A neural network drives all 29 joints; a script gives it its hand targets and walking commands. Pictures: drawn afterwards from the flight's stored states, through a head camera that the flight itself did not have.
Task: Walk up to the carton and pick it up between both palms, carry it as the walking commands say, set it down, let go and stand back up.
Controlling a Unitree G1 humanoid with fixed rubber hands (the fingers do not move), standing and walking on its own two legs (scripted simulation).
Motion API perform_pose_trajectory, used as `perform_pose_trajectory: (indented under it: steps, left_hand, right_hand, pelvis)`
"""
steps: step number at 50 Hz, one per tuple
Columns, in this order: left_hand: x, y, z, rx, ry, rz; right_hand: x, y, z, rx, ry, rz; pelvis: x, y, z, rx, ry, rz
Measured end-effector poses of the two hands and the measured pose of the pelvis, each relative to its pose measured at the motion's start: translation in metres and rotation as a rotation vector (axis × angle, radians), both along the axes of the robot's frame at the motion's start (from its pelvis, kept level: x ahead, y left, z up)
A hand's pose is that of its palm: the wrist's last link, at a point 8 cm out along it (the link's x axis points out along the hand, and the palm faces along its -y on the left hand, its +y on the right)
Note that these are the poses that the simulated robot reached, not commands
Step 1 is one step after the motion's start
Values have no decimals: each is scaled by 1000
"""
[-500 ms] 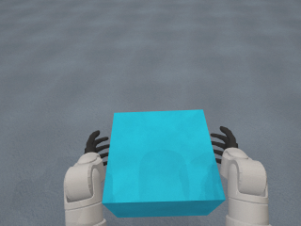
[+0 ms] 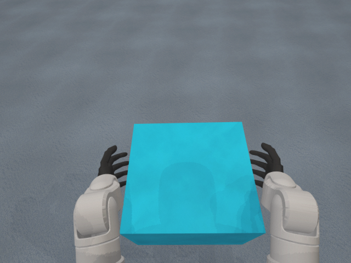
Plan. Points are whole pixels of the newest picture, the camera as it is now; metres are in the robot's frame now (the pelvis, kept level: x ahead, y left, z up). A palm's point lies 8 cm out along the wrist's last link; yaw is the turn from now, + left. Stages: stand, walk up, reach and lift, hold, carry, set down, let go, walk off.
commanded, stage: carry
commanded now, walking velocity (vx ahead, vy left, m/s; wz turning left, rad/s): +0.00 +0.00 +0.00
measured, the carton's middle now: (188, 184) +0.31 +0.00 +0.00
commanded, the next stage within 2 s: none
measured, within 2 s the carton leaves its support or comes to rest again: neither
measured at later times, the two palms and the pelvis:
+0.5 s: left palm (114, 160) +0.33 +0.16 +0.09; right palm (269, 156) +0.33 -0.17 +0.09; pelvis +0.05 -0.01 +0.01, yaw +1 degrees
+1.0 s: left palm (118, 160) +0.34 +0.16 +0.07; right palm (267, 159) +0.33 -0.18 +0.08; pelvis +0.06 -0.01 -0.01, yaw +0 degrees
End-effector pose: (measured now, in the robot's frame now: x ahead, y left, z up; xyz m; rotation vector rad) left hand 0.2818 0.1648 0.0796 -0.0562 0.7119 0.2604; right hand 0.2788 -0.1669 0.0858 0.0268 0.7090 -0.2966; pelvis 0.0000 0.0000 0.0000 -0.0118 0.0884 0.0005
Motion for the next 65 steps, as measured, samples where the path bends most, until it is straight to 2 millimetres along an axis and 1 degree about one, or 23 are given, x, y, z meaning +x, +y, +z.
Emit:
perform_pose_trajectory:
  steps: [4,8,12,17,21,24,29,33,35,38,43,48,65]
  left_hand:
    - [12,-4,-2,26,3,1]
    - [21,-5,-5,24,24,0]
    - [26,-6,-1,25,30,4]
    - [35,-7,9,24,12,9]
    - [42,-6,12,14,0,3]
    - [45,-5,9,16,-2,4]
    - [49,-12,4,32,0,11]
    - [50,-10,-6,29,4,-4]
    - [51,-9,-11,19,16,-6]
    - [52,-8,-14,18,29,-4]
    - [57,-8,-9,23,7,-5]
    - [56,-9,-5,24,-8,-9]
    - [27,-13,-1,28,6,-2]
  right_hand:
    - [13,-4,-10,22,3,5]
    - [22,-5,-12,18,23,5]
    - [29,-6,-7,18,29,10]
    - [40,-7,3,14,12,17]
    - [45,-6,9,2,0,14]
    - [49,-5,7,1,-3,17]
    - [55,-12,-3,19,1,23]
    - [54,-11,-10,13,4,10]
    - [53,-9,-13,-2,16,13]
    - [55,-8,-16,-2,29,14]
    - [59,-8,-13,5,7,11]
    - [56,-9,-11,9,-8,5]
    - [28,-13,-8,19,6,6]
  pelvis:
    - [17,-5,-7,-14,-5,17]
    - [27,-7,-5,-13,0,19]
    - [35,-9,1,-9,1,19]
    - [44,-11,8,-8,5,21]
    - [49,-10,10,-12,16,26]
    - [52,-10,8,-8,14,20]
    - [57,-15,1,1,1,21]
    - [58,-13,-6,-12,-20,17]
    - [62,-12,-7,-1,-28,10]
    - [66,-10,-8,5,-28,3]
    - [66,-8,-9,7,-22,0]
    - [63,-8,-9,8,-23,-1]
    - [36,-13,-5,10,-47,3]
